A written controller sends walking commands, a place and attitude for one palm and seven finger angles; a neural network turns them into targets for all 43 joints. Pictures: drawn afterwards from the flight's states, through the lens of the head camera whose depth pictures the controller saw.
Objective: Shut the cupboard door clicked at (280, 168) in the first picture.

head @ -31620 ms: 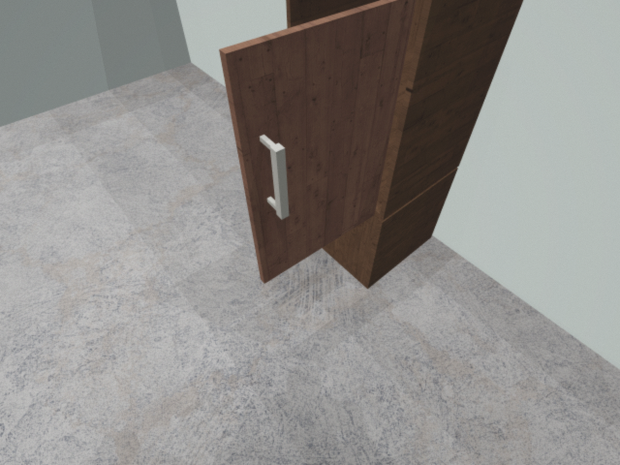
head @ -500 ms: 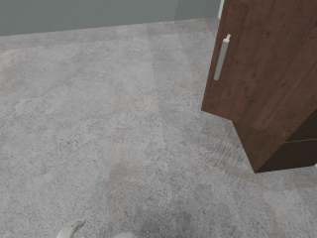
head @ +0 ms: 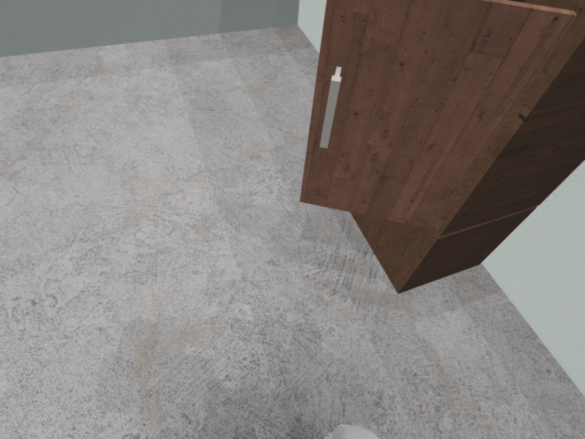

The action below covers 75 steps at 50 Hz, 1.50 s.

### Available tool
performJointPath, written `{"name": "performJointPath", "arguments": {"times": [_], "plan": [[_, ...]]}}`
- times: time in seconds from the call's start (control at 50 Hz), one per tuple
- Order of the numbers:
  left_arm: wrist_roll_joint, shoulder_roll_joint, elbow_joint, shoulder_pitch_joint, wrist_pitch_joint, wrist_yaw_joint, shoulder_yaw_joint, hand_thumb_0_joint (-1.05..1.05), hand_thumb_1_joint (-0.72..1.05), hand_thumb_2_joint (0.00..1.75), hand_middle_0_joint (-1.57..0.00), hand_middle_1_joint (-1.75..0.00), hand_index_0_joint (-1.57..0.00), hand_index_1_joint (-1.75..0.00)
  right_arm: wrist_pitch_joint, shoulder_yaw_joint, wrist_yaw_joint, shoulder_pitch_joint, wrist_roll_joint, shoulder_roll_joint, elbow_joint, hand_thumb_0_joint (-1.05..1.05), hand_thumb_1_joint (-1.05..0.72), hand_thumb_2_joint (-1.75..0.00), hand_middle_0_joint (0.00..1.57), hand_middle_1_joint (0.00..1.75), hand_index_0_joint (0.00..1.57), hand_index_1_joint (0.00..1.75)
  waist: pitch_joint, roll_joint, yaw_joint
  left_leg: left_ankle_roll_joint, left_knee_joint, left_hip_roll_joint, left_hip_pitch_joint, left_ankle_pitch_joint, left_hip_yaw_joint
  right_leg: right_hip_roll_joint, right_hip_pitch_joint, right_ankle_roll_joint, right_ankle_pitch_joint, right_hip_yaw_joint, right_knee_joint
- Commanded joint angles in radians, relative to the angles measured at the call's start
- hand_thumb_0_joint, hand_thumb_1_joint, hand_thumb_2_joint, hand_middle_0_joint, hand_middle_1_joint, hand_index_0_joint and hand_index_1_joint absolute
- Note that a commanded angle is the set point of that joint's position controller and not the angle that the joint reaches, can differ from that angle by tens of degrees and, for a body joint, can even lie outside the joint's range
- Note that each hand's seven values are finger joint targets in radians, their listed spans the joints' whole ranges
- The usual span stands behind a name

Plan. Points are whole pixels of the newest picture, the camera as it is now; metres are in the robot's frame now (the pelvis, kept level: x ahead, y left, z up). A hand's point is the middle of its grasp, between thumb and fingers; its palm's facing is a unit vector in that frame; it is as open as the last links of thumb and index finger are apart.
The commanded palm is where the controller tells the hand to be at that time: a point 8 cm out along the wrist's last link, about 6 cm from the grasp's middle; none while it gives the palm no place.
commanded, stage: turn to face it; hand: left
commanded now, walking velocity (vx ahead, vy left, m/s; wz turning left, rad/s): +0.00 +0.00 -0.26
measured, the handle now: (330, 109) +0.74 -0.03 +0.01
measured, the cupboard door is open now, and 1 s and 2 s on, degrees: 57 57 57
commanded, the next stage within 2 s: take the last steps up to it in 0.10 s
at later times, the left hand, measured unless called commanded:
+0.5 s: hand out of the picture +0.12 +0.17 -0.19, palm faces -0.13 -0.98 -0.15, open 7.4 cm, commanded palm none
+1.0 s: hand (282, 333) +0.31 +0.03 -0.17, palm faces -0.20 -0.96 -0.18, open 7.3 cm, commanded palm none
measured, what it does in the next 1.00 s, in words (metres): walks ahead: right foot, then left foot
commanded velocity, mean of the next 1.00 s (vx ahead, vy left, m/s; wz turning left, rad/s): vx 0.21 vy -0.07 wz -0.12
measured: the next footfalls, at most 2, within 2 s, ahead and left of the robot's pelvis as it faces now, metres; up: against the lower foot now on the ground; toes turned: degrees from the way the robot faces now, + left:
right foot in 0.14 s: +0.02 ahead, -0.14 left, +0.00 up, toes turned -6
left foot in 0.44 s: +0.09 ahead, +0.09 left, +0.00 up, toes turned -1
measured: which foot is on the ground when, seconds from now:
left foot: down 0.00-0.14, up 0.16-0.42, down 0.44-0.88, up 0.90-1.00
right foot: up 0.00-0.12, down 0.14-0.44, up 0.46-0.86, down 0.88-1.00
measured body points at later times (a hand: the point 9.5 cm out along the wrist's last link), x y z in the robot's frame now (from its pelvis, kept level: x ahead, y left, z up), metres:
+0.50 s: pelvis +0.05 -0.01 -0.01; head +0.07 +0.01 +0.44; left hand +0.12 +0.22 -0.17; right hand +0.04 -0.26 -0.14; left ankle +0.05 +0.09 -0.74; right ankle -0.02 -0.13 -0.71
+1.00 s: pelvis +0.18 -0.12 -0.01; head +0.21 -0.13 +0.44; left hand +0.32 +0.08 -0.15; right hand +0.06 -0.32 -0.16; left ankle +0.12 +0.03 -0.66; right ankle +0.19 -0.21 -0.74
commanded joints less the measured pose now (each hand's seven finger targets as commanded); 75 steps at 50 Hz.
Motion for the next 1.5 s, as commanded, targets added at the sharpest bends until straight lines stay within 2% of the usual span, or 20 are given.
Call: {"name": "performJointPath", "arguments": {"times": [0.0,0.08,0.12,0.14,0.38,0.42,0.44,0.58,0.74,0.8,0.82,0.84,0.86,0.88,0.98,1.14,1.18,1.28,1.38,1.48], "plan": [[-0.001,0.023,-0.088,-0.05,-0.026,-0.004,-0.004,0.0,0.9,0.9,-0.2,-0.3,-0.2,-0.3,-0.012,-0.069,-0.012,0.067,0.002,-0.222,-0.012,0.0,-0.9,-0.9,0.2,0.3,0.2,0.3,-0.116,0.248,-0.041,0.128,-0.104,0.225,0.137,0.546,-0.105,-0.009,0.065,-0.011,0.024,-0.058,-0.171],[0.0,0.056,-0.051,0.054,-0.043,0.004,0.001,0.0,0.9,0.9,-0.2,-0.3,-0.2,-0.3,-0.004,-0.075,-0.004,0.04,0.015,-0.22,0.001,0.0,-0.9,-0.9,0.2,0.3,0.2,0.3,-0.132,0.17,0.015,0.05,0.022,0.182,0.028,0.372,-0.061,-0.017,0.321,-0.042,0.307,-0.047,-0.552],[0.013,0.212,-0.019,0.128,-0.062,0.024,0.028,0.0,0.9,0.9,-0.2,-0.3,-0.2,-0.3,-0.001,-0.053,0.007,-0.006,0.028,-0.104,-0.047,0.0,-0.9,-0.9,0.2,0.3,0.2,0.3,-0.12,-0.258,0.051,-0.059,0.354,-0.032,-0.306,-0.324,0.061,-0.383,0.474,-0.208,0.665,0.374,-0.669],[0.003,0.222,-0.019,0.153,-0.061,0.03,0.024,0.0,0.9,0.9,-0.2,-0.3,-0.2,-0.3,0.013,-0.049,0.0,-0.045,0.027,-0.12,-0.054,0.0,-0.9,-0.9,0.2,0.3,0.2,0.3,-0.119,-0.177,0.076,-0.052,0.482,-0.025,-0.298,-0.356,-0.057,-0.409,0.393,-0.276,0.694,0.381,-0.66],[0.001,0.112,-0.006,0.003,-0.073,0.016,0.013,0.0,0.9,0.9,-0.2,-0.3,-0.2,-0.3,-0.035,-0.045,0.015,0.161,0.005,-0.091,0.055,0.0,-0.9,-0.9,0.2,0.3,0.2,0.3,-0.056,-0.082,-0.071,-0.042,-0.047,-0.055,0.147,-0.014,0.029,-0.152,0.055,-0.182,-0.065,0.2,-0.617],[-0.008,-0.008,-0.051,0.006,-0.07,0.001,-0.012,0.0,0.9,0.9,-0.2,-0.3,-0.2,-0.3,-0.053,-0.078,-0.005,0.323,-0.018,-0.265,0.091,0.0,-0.9,-0.9,0.2,0.3,0.2,0.3,-0.051,0.371,-0.124,0.104,-0.329,0.354,0.296,-0.363,-0.554,0.042,-0.242,-0.072,-0.115,-0.023,-0.134],[0.008,0.038,-0.086,-0.075,-0.073,-0.008,-0.001,0.0,0.9,0.9,-0.2,-0.3,-0.2,-0.3,-0.05,-0.082,-0.011,0.323,-0.014,-0.289,0.084,0.0,-0.9,-0.9,0.2,0.3,0.2,0.3,-0.003,0.241,-0.132,0.178,-0.393,0.435,0.198,-0.429,-0.641,-0.025,-0.274,-0.079,-0.085,0.053,0.018],[0.01,-0.022,0.001,-0.04,-0.071,-0.025,-0.014,0.0,0.9,0.9,-0.2,-0.3,-0.2,-0.3,-0.086,-0.035,-0.016,0.271,0.002,-0.133,0.113,0.0,-0.9,-0.9,0.2,0.3,0.2,0.3,-0.015,0.165,-0.052,0.08,-0.275,0.212,0.237,0.42,-0.102,-0.066,-0.224,-0.037,0.227,-0.001,0.079],[0.004,-0.03,-0.003,-0.135,-0.074,-0.024,-0.026,0.0,0.9,0.9,-0.2,-0.3,-0.2,-0.3,-0.067,-0.045,-0.006,0.29,-0.003,-0.133,0.163,0.0,-0.9,-0.9,0.2,0.3,0.2,0.3,0.033,0.203,-0.064,0.101,-0.261,0.228,0.161,0.359,-0.031,-0.057,-0.031,-0.058,0.274,-0.088,-0.282],[0.005,0.001,0.053,0.024,-0.091,-0.015,-0.013,0.0,0.9,0.9,-0.2,-0.3,-0.2,-0.3,-0.058,-0.05,-0.005,0.256,0.007,-0.139,0.176,0.0,-0.9,-0.9,0.2,0.3,0.2,0.3,-0.046,0.155,0.016,0.065,-0.079,0.189,0.123,0.471,0.011,0.001,0.256,-0.085,0.312,-0.132,-0.458],[0.008,0.052,0.098,0.165,-0.104,-0.005,0.002,0.0,0.9,0.9,-0.2,-0.3,-0.2,-0.3,-0.061,-0.049,0.002,0.249,0.019,-0.119,0.178,0.0,-0.9,-0.9,0.2,0.3,0.2,0.3,-0.128,0.076,0.079,0.031,0.1,0.147,0.006,0.431,0.044,-0.047,0.499,-0.112,0.326,-0.053,-0.506],[0.013,0.152,0.148,0.316,-0.118,0.013,0.027,0.0,0.9,0.9,-0.2,-0.3,-0.2,-0.3,-0.065,-0.037,0.012,0.262,0.034,-0.053,0.158,0.0,-0.9,-0.9,0.2,0.3,0.2,0.3,-0.241,-0.162,0.129,-0.01,0.378,0.021,-0.22,0.069,0.112,-0.294,0.734,-0.195,0.293,0.236,-0.577],[-0.006,0.19,0.155,0.345,-0.115,0.023,0.029,0.0,0.9,0.9,-0.2,-0.3,-0.2,-0.3,-0.054,-0.033,0.007,0.223,0.038,-0.033,0.118,0.0,-0.9,-0.9,0.2,0.3,0.2,0.3,-0.215,-0.219,0.118,-0.008,0.625,-0.05,-0.297,-0.38,0.021,-0.441,0.638,-0.267,0.366,0.431,-0.714],[-0.006,0.161,0.141,0.261,-0.116,0.032,0.023,0.0,0.9,0.9,-0.2,-0.3,-0.2,-0.3,-0.047,-0.042,0.004,0.193,0.034,-0.036,0.129,0.0,-0.9,-0.9,0.2,0.3,0.2,0.3,-0.171,-0.211,0.091,0.002,0.722,-0.008,-0.347,-0.323,-0.065,-0.42,0.537,-0.275,0.312,0.406,-0.746],[0.002,-0.005,0.09,0.037,-0.129,0.043,-0.024,0.0,0.9,0.9,-0.2,-0.3,-0.2,-0.3,-0.018,-0.035,0.014,0.228,0.01,0.029,0.172,0.0,-0.9,-0.9,0.2,0.3,0.2,0.3,-0.072,-0.08,-0.052,-0.024,0.515,0.044,-0.175,-0.106,-0.048,-0.271,0.194,-0.23,0.399,0.052,-0.775],[-0.011,-0.013,0.141,0.078,-0.133,0.056,-0.047,0.0,0.9,0.9,-0.2,-0.3,-0.2,-0.3,-0.026,-0.009,0.008,0.133,0.022,0.016,0.166,0.0,-0.9,-0.9,0.2,0.3,0.2,0.3,-0.117,-0.044,-0.044,-0.035,-0.053,-0.011,0.07,0.236,-0.055,-0.217,0.267,-0.161,0.772,0.025,-0.614],[-0.014,-0.026,0.135,0.124,-0.111,0.072,-0.051,0.0,0.9,0.9,-0.2,-0.3,-0.2,-0.3,-0.03,-0.019,-0.002,0.096,0.024,-0.067,0.151,0.0,-0.9,-0.9,0.2,0.3,0.2,0.3,-0.1,0.06,-0.016,0.031,-0.041,0.109,0.133,0.698,-0.137,-0.153,0.23,-0.073,0.622,0.006,-0.575],[-0.006,0.021,0.109,0.153,-0.075,0.074,-0.038,0.0,0.9,0.9,-0.2,-0.3,-0.2,-0.3,-0.001,-0.039,-0.022,0.018,0.028,-0.124,0.102,0.0,-0.9,-0.9,0.2,0.3,0.2,0.3,-0.117,0.17,-0.007,0.088,-0.046,0.151,0.143,0.812,-0.169,-0.118,0.235,-0.057,0.502,-0.011,-0.486],[0.006,0.028,0.068,0.163,-0.067,0.072,-0.025,0.0,0.9,0.9,-0.2,-0.3,-0.2,-0.3,0.019,-0.061,-0.017,-0.029,0.025,-0.134,0.045,0.0,-0.9,-0.9,0.2,0.3,0.2,0.3,-0.177,0.04,-0.001,0.068,0.025,0.109,0.098,0.554,-0.137,-0.154,0.256,-0.092,0.615,0.057,-0.497],[0.017,0.067,0.05,0.11,-0.068,0.07,-0.02,0.0,0.9,0.9,-0.2,-0.3,-0.2,-0.3,0.049,-0.054,-0.004,-0.073,0.028,-0.054,0.032,0.0,-0.9,-0.9,0.2,0.3,0.2,0.3,-0.062,-0.113,0.005,-0.019,0.389,-0.074,-0.111,-0.243,-0.106,-0.365,0.242,-0.283,0.878,0.197,-0.63]]}}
